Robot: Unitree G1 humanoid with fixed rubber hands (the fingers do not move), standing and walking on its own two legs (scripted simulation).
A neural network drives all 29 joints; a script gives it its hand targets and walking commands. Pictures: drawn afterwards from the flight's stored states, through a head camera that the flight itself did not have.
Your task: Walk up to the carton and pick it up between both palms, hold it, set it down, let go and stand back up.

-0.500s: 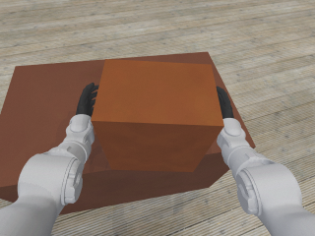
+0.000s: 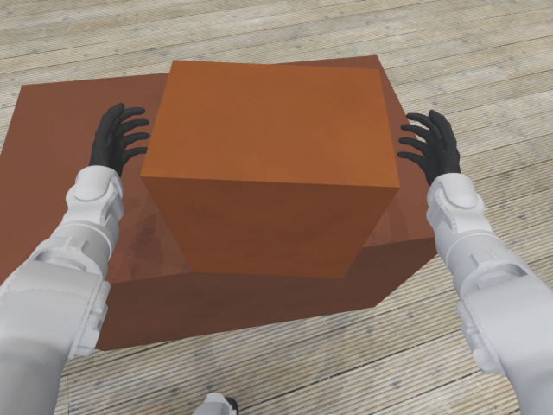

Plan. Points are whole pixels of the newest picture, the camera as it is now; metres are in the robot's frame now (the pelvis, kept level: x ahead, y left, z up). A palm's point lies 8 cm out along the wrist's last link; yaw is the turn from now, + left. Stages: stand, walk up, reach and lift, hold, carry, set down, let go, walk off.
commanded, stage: set down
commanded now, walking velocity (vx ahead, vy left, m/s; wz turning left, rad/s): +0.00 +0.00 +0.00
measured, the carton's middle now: (271, 186) +0.45 +0.05 +0.02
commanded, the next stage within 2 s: none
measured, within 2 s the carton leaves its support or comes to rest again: neither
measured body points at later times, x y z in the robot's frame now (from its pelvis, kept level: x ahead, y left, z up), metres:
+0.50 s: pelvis -0.01 +0.01 +0.03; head +0.07 +0.03 +0.48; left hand +0.45 +0.30 +0.16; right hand +0.50 -0.18 +0.17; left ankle +0.03 +0.13 -0.69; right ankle +0.00 -0.10 -0.69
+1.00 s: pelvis +0.01 +0.00 +0.05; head +0.05 +0.02 +0.50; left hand +0.42 +0.30 +0.16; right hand +0.48 -0.19 +0.17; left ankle +0.03 +0.13 -0.69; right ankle +0.00 -0.10 -0.69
